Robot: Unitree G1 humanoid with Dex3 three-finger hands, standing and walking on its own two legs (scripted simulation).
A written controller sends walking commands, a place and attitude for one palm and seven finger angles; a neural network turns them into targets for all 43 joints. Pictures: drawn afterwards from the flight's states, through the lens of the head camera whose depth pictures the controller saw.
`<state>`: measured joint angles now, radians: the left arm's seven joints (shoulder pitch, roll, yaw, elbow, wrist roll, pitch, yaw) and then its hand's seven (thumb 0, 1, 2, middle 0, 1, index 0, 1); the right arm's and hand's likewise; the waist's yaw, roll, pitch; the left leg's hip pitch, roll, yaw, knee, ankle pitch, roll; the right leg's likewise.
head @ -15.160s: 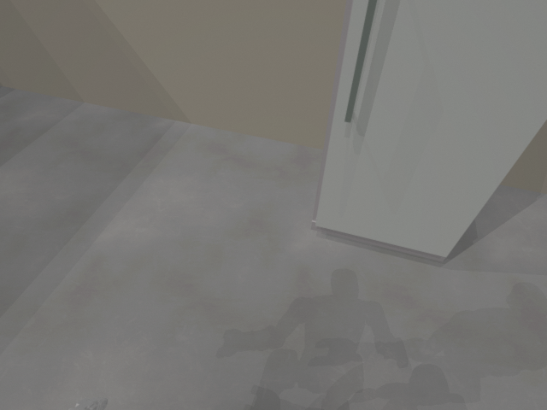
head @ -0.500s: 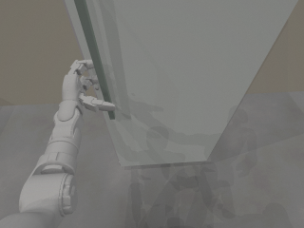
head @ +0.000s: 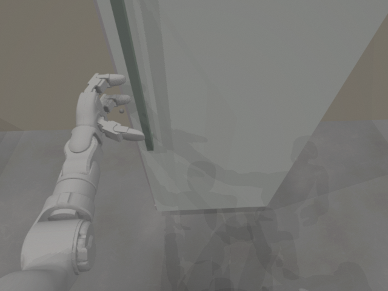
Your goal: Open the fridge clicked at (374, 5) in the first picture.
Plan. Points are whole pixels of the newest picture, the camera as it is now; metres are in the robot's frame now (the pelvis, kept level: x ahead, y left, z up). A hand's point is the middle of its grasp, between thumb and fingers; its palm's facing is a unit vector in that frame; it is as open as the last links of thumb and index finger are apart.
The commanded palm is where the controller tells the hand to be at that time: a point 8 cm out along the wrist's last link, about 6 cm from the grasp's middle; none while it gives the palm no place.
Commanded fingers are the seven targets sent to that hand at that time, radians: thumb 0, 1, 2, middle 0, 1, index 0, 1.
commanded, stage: move the hooked fingers beside the handle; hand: left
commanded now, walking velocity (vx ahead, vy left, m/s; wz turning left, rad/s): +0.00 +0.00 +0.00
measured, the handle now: (136, 76) +0.52 +0.13 +0.16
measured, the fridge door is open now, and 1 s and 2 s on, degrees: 0 0 0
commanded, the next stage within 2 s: feel for the door with the fingertips in 1.36 s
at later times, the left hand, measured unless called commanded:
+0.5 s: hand (112, 112) +0.44 +0.17 +0.13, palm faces +0.06 -1.00 +0.00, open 14.0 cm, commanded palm +0.41 +0.23 +0.13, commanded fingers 0.00 -0.50 0.30 -0.30 -1.20 -0.30 -1.20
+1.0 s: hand (113, 112) +0.44 +0.17 +0.13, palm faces +0.05 -1.00 -0.01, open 14.0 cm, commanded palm +0.41 +0.22 +0.13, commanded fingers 0.00 -0.50 0.30 -0.30 -1.20 -0.30 -1.20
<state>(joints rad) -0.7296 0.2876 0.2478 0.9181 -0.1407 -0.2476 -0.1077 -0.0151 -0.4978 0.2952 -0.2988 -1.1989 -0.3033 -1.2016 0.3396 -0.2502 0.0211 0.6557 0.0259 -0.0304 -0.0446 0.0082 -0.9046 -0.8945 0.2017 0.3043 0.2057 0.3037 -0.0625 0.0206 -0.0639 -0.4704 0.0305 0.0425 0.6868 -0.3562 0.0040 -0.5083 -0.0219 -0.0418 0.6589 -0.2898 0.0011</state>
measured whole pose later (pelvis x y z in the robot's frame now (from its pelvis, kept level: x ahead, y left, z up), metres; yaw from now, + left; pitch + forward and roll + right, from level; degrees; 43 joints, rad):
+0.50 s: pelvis +0.00 +0.00 +0.00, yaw +0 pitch +8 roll +0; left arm -0.70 0.33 0.29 0.90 -0.15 -0.23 -0.15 -0.01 -0.50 0.30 -0.30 -1.20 -0.30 -1.20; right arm 0.34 -0.26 0.02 0.65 0.03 -0.02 -0.05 0.01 -0.90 -0.89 0.20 0.30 0.21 0.30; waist -0.06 0.02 -0.07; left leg -0.46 0.04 0.04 0.68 -0.36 0.00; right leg -0.50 -0.02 -0.04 0.65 -0.29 0.00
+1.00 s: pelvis +0.00 -0.01 +0.00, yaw +0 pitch +7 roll +0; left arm -0.69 0.32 0.27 0.88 -0.16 -0.23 -0.16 -0.02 -0.50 0.30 -0.30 -1.20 -0.30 -1.20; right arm 0.32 -0.26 0.03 0.64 0.03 -0.03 -0.06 0.01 -0.90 -0.89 0.20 0.30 0.21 0.30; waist -0.06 0.03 -0.06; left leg -0.45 0.03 0.03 0.68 -0.35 0.00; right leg -0.49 -0.02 -0.05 0.65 -0.29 -0.01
